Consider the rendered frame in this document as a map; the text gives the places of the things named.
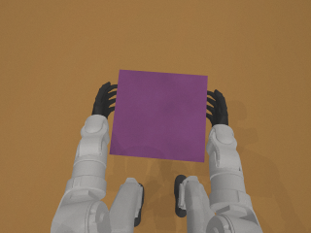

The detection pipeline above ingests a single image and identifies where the robot right hand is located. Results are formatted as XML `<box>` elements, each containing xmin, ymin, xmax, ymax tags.
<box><xmin>206</xmin><ymin>89</ymin><xmax>228</xmax><ymax>127</ymax></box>

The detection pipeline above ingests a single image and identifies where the left robot foot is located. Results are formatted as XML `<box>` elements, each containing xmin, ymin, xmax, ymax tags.
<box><xmin>134</xmin><ymin>183</ymin><xmax>145</xmax><ymax>227</ymax></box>

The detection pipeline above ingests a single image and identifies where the left robot forearm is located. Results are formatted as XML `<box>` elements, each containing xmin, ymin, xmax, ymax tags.
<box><xmin>51</xmin><ymin>115</ymin><xmax>110</xmax><ymax>233</ymax></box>

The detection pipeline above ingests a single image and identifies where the robot left hand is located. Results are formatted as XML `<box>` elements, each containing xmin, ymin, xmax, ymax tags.
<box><xmin>91</xmin><ymin>82</ymin><xmax>118</xmax><ymax>119</ymax></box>

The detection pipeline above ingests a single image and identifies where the robot left shin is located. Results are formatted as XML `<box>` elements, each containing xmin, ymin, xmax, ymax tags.
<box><xmin>120</xmin><ymin>178</ymin><xmax>140</xmax><ymax>217</ymax></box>

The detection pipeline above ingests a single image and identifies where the robot right upper arm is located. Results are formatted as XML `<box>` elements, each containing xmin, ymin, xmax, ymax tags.
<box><xmin>205</xmin><ymin>214</ymin><xmax>262</xmax><ymax>233</ymax></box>

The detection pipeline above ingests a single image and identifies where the carton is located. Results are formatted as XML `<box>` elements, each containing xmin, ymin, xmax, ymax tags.
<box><xmin>109</xmin><ymin>69</ymin><xmax>208</xmax><ymax>163</ymax></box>

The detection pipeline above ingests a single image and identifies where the robot left upper arm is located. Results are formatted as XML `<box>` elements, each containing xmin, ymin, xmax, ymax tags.
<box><xmin>51</xmin><ymin>199</ymin><xmax>112</xmax><ymax>233</ymax></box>

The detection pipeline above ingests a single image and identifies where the right robot forearm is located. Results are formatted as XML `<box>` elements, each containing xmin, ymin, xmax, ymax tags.
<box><xmin>206</xmin><ymin>124</ymin><xmax>263</xmax><ymax>233</ymax></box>

